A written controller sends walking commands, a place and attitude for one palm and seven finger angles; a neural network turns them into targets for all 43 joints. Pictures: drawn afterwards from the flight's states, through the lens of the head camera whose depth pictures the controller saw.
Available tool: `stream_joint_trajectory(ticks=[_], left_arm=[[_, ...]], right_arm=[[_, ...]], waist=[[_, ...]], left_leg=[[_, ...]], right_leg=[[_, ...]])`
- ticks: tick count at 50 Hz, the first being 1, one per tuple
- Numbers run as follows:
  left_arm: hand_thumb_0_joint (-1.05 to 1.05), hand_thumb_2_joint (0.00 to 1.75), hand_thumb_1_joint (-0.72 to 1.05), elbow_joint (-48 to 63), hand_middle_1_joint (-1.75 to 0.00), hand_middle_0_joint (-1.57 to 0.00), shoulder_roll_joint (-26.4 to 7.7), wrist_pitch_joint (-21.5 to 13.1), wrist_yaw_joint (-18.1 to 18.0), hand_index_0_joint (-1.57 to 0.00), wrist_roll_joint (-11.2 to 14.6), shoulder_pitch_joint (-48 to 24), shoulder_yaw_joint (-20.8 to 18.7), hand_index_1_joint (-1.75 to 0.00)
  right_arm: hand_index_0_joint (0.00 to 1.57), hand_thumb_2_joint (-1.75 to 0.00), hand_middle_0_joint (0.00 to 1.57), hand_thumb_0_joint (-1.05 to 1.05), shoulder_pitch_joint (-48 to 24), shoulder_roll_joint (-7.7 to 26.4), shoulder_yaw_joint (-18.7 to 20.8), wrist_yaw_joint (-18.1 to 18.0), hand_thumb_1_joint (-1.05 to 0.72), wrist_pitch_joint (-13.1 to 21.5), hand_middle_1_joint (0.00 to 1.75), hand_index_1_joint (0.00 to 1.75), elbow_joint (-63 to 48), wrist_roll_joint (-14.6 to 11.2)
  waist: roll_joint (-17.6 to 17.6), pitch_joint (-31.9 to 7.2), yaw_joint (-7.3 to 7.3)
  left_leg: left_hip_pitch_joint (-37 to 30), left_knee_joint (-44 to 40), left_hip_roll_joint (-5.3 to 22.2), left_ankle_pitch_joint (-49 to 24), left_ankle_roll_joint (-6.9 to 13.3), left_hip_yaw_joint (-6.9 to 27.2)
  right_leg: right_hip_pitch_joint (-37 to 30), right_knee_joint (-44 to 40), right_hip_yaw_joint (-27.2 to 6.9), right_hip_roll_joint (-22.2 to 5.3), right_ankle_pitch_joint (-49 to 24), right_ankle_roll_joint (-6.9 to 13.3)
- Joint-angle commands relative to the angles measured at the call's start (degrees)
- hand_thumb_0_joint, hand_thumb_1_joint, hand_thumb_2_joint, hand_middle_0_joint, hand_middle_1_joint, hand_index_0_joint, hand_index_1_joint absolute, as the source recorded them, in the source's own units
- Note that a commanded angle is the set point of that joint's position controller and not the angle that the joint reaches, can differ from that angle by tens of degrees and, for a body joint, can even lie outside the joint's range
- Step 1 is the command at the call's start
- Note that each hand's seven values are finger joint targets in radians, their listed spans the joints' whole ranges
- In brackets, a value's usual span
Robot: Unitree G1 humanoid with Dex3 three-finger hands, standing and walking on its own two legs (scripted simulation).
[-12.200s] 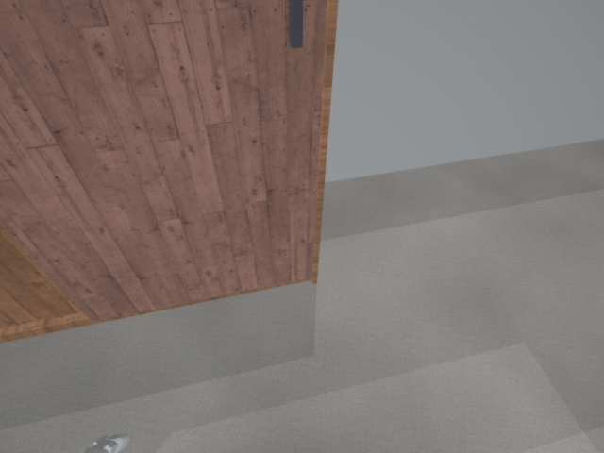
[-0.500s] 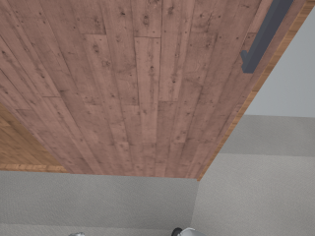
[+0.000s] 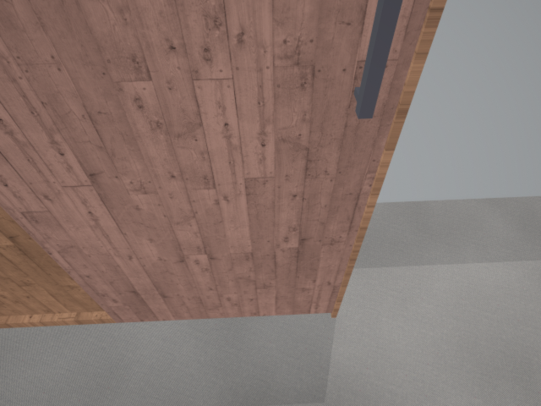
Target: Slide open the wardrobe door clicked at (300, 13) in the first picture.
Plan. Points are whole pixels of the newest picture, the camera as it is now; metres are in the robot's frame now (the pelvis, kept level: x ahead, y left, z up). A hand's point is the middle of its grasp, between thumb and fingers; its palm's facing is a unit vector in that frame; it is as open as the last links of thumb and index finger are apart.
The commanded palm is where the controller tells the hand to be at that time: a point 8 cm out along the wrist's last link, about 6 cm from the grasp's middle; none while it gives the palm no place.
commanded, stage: come to a stop and stand still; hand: right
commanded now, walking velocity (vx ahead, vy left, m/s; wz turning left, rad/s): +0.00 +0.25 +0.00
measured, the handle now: (372, 51) +0.52 -0.13 +0.27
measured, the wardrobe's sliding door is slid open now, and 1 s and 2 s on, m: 0.00 0.00 0.00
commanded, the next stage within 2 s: look again from close up in 1.00 s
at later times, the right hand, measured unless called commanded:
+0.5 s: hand out of the picture +0.12 -0.15 -0.17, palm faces +0.02 +0.98 -0.21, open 7.4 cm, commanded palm none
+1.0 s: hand out of the picture +0.01 -0.19 -0.17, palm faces +0.05 +0.98 -0.21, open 7.4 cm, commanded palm none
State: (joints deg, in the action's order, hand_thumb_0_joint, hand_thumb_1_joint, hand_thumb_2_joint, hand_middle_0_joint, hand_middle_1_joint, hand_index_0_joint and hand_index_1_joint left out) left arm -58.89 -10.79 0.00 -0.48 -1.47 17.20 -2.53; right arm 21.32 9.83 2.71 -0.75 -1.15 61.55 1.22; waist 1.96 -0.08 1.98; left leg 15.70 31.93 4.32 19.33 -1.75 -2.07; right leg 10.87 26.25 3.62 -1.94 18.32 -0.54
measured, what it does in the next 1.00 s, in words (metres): steps on the spot: left foot, then right foot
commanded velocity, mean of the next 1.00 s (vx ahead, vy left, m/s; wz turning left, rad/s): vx -0.04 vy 0.01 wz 0.00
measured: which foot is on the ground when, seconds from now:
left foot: up 0.00-0.30, down 0.32-1.00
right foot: down 0.00-0.34, up 0.36-0.64, down 0.66-1.00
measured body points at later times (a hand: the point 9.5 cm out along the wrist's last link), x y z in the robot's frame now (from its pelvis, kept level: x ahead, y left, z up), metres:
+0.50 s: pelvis +0.03 +0.02 +0.00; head +0.08 +0.02 +0.45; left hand +0.02 +0.25 -0.16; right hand +0.12 -0.21 -0.15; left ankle +0.06 +0.12 -0.73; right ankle -0.03 -0.10 -0.69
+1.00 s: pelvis +0.03 -0.01 +0.01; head +0.05 -0.02 +0.46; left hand +0.06 +0.22 -0.15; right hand +0.00 -0.25 -0.15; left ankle +0.04 +0.12 -0.73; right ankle +0.00 -0.10 -0.73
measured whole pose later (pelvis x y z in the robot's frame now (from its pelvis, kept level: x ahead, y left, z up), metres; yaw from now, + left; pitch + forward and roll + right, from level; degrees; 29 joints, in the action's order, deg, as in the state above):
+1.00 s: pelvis +0.03 -0.01 +0.01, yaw +0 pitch +0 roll +0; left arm -60.8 -9.5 0.3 -1.8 -1.0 13.6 -1.0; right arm 16.2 9.7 1.3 -1.6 -1.4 64.9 1.1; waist 0.3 2.2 1.1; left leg 13.3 24.7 3.2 11.3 -1.6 -3.0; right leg 9.0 23.7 6.0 0.7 14.9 2.3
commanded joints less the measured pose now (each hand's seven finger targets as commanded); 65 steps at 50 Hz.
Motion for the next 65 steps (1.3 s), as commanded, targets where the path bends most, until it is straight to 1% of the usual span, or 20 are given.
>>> stream_joint_trajectory(ticks=[1,6,12,14,15,17,18,20,25,30,31,33,35,40,46,54,55,56,57,65], left_arm=[[0.0,0.9,0.9,0.6,-0.3,-0.2,-8.3,-1.0,-1.5,-0.2,-0.7,7.1,-0.8,-0.3],[0.0,0.9,0.9,-0.5,-0.3,-0.2,-5.2,-1.5,-2.9,-0.2,-0.3,3.8,0.5,-0.3],[0.0,0.9,0.9,-1.5,-0.3,-0.2,-6.9,-0.4,-3.3,-0.2,-0.3,3.9,-0.9,-0.3],[0.0,0.9,0.9,-1.3,-0.3,-0.2,-7.0,-0.2,-3.1,-0.2,0.1,3.3,-1.5,-0.3],[0.0,0.9,0.9,-1.1,-0.3,-0.2,-5.6,-0.2,-3.0,-0.2,0.4,4.4,-1.5,-0.3],[0.0,0.9,0.9,-0.4,-0.3,-0.2,-1.3,0.3,-2.5,-0.2,1.5,5.3,-0.9,-0.3],[0.0,0.9,0.9,-0.4,-0.3,-0.2,-0.6,1.0,-2.8,-0.2,1.5,4.2,-0.9,-0.3],[0.0,0.9,0.9,-0.9,-0.3,-0.2,-0.4,1.7,-2.6,-0.2,1.3,3.0,-0.8,-0.3],[0.0,0.9,0.9,-1.1,-0.3,-0.2,0.4,2.3,-1.3,-0.2,0.9,2.4,-0.4,-0.3],[0.0,0.9,0.9,-0.9,-0.3,-0.2,0.3,1.3,-0.8,-0.2,0.7,5.3,-0.3,-0.3],[0.0,0.9,0.9,-1.1,-0.3,-0.2,-0.7,0.9,-0.8,-0.2,0.7,7.0,-0.4,-0.3],[0.0,0.9,0.9,1.4,-0.3,-0.2,-6.1,0.2,-1.2,-0.2,-0.1,2.9,-1.1,-0.3],[0.0,0.9,0.9,3.0,-0.3,-0.2,-5.6,0.0,-1.4,-0.2,-0.2,-4.5,-0.5,-0.3],[0.0,0.9,0.9,1.6,-0.3,-0.2,-4.1,-0.8,-1.7,-0.2,0.6,-1.5,0.0,-0.3],[0.0,0.9,0.9,0.0,-0.3,-0.2,-3.9,-0.8,-1.4,-0.2,0.8,-0.1,0.5,-0.3],[0.0,0.9,0.9,-2.3,-0.3,-0.2,-3.6,-1.1,-1.3,-0.2,0.8,0.8,1.3,-0.3],[0.0,0.9,0.9,3.4,-0.3,-0.2,-9.5,-1.6,-0.9,-0.2,0.2,-2.1,0.7,-0.3],[0.0,0.9,0.9,4.5,-0.3,-0.2,-10.7,-3.1,-1.3,-0.2,0.1,-0.9,-0.8,-0.3],[0.0,0.9,0.9,3.8,-0.3,-0.2,-8.3,-3.1,-1.6,-0.2,0.2,-1.2,-0.9,-0.3],[0.0,0.9,0.9,3.4,-0.3,-0.2,-4.6,-1.8,-1.5,-0.2,0.6,1.3,0.1,-0.3]], right_arm=[[0.2,-0.9,0.2,0.0,-6.1,2.6,0.1,0.2,-0.9,1.2,0.3,0.3,-5.1,0.8],[0.2,-0.9,0.2,0.0,-3.9,2.2,0.2,0.6,-0.9,0.4,0.3,0.3,-1.9,-0.1],[0.2,-0.9,0.2,0.0,-6.4,3.6,1.0,0.3,-0.9,-0.2,0.3,0.3,-3.7,-0.1],[0.2,-0.9,0.2,0.0,-3.8,4.4,1.4,0.2,-0.9,0.2,0.3,0.3,-3.4,0.1],[0.2,-0.9,0.2,0.0,-2.1,6.7,1.8,-0.1,-0.9,0.9,0.3,0.3,-3.3,0.3],[0.2,-0.9,0.2,0.0,0.0,10.5,2.2,-0.8,-0.9,1.4,0.3,0.3,-2.3,0.2],[0.2,-0.9,0.2,0.0,-1.0,9.8,1.8,-1.1,-0.9,1.6,0.3,0.3,-2.3,0.0],[0.2,-0.9,0.2,0.0,-5.7,7.8,1.7,-1.9,-0.9,1.3,0.3,0.3,-3.3,0.2],[0.2,-0.9,0.2,0.0,-10.5,8.6,1.9,-2.0,-0.9,0.7,0.3,0.3,-5.6,0.6],[0.2,-0.9,0.2,0.0,-11.7,8.7,2.0,-1.6,-0.9,0.6,0.3,0.3,-5.8,0.4],[0.2,-0.9,0.2,0.0,-12.1,7.7,1.8,-1.5,-0.9,0.3,0.3,0.3,-6.2,0.0],[0.2,-0.9,0.2,0.0,-11.1,3.3,1.0,-1.0,-0.9,-0.3,0.3,0.3,-7.4,-0.6],[0.2,-0.9,0.2,0.0,-10.3,3.4,0.7,-0.8,-0.9,-0.4,0.3,0.3,-5.6,0.3],[0.2,-0.9,0.2,0.0,-6.6,4.1,-0.2,-0.7,-0.9,0.6,0.3,0.3,-2.3,0.2],[0.2,-0.9,0.2,0.0,-4.9,4.3,-0.9,-0.9,-0.9,1.1,0.3,0.3,0.1,0.0],[0.2,-0.9,0.2,0.0,-2.4,4.2,-1.4,-1.1,-0.9,1.7,0.3,0.3,2.1,-0.2],[0.2,-0.9,0.2,0.0,-3.6,12.6,-2.4,-1.1,-0.9,3.1,0.3,0.3,-2.2,0.4],[0.2,-0.9,0.2,0.0,-1.4,9.5,-1.0,-1.4,-0.9,3.1,0.3,0.3,-3.0,0.1],[0.2,-0.9,0.2,0.0,-1.2,7.7,-0.9,-1.6,-0.9,3.1,0.3,0.3,-2.4,0.0],[0.2,-0.9,0.2,0.0,0.6,6.3,-1.8,-2.2,-0.9,3.0,0.3,0.3,-4.7,0.0]], waist=[[-11.9,6.4,-4.6],[-9.5,6.1,-2.38],[-11.6,4.2,-3.07],[-9.9,2.3,-1.39],[-4.4,-0.3,-0.95],[8.6,-6.0,-0.76],[9.0,-5.8,-0.5],[9.8,-4.5,-0.82],[3.2,-1.3,-1.49],[4.2,-2.1,-2.85],[2.0,-2.0,-3.63],[-14.7,1.5,-1.78],[-14.4,2.9,0.35],[-5.9,0.8,-0.56],[-0.7,1.5,-1.63],[-1.8,2.0,-1.75],[1.2,7.3,-2.74],[-1.8,-3.3,-1.87],[-2.9,-6.6,-2.06],[-2.1,0.3,-1.93]], left_leg=[[16.4,17.0,0.1,7.4,0.5,-0.2],[10.5,15.5,0.5,0.5,-0.4,0.3],[5.0,3.5,-1.7,-1.8,0.6,-2.2],[-1.6,-4.1,-1.9,-12.2,1.0,-2.3],[-8.7,-6.1,0.7,-28.4,1.9,1.0],[-17.0,-5.3,15.8,-56.7,10.4,10.6],[-14.4,-7.7,17.0,-55.8,13.2,10.9],[-11.0,-9.6,15.2,-47.2,14.6,10.4],[-3.7,-13.2,13.2,-28.3,13.0,8.2],[-0.7,-11.2,10.6,-13.9,9.5,7.6],[1.9,-8.5,8.6,-10.1,7.2,6.0],[3.2,-1.2,-0.1,0.0,1.5,-1.6],[-4.5,1.4,-0.2,-2.4,1.1,-1.2],[-4.6,-6.4,1.1,-12.9,1.3,0.9],[-4.5,-10.1,2.6,-12.5,1.4,2.6],[-4.2,-11.3,3.1,-13.1,1.6,3.1],[-3.5,-7.7,0.2,-13.0,2.9,2.5],[-5.2,-4.4,1.9,-10.0,3.3,2.5],[-5.5,-3.9,2.2,-13.6,3.9,2.6],[-4.4,-3.0,2.6,-26.3,4.3,3.3]], right_leg=[[-3.1,-17.9,-20.5,-18.8,0.7,8.3],[-3.6,-10.4,-6.9,-13.8,-37.2,6.6],[-4.9,-4.3,-6.6,-13.8,-42.9,6.3],[-2.5,-0.2,-5.5,-11.8,-38.2,4.4],[1.1,4.6,-3.5,-8.7,-32.6,2.4],[9.4,15.2,1.7,-0.7,7.0,-1.2],[8.5,21.9,-1.0,-0.6,15.7,-1.1],[9.7,28.6,-4.1,-1.5,15.7,-0.7],[8.0,23.7,-2.1,-1.3,9.8,-1.4],[0.1,4.5,-0.3,-0.7,-0.5,-1.4],[-3.5,-1.6,-1.3,-1.4,-4.6,-0.9],[4.4,-12.5,-15.2,-13.8,-5.8,4.4],[12.2,-14.3,-13.1,-12.7,-3.0,5.8],[1.9,-8.2,-6.6,-7.3,-16.6,3.1],[0.6,-9.4,-5.4,-6.0,-8.5,1.9],[-1.1,-9.9,-4.4,-5.4,-9.6,1.6],[1.0,-8.7,-6.1,-2.3,-15.3,1.3],[-1.1,-3.8,-7.3,-4.9,-16.4,2.5],[-1.9,-2.4,-6.9,-5.0,-18.1,3.1],[1.8,1.6,-4.0,-3.9,-21.8,2.4]])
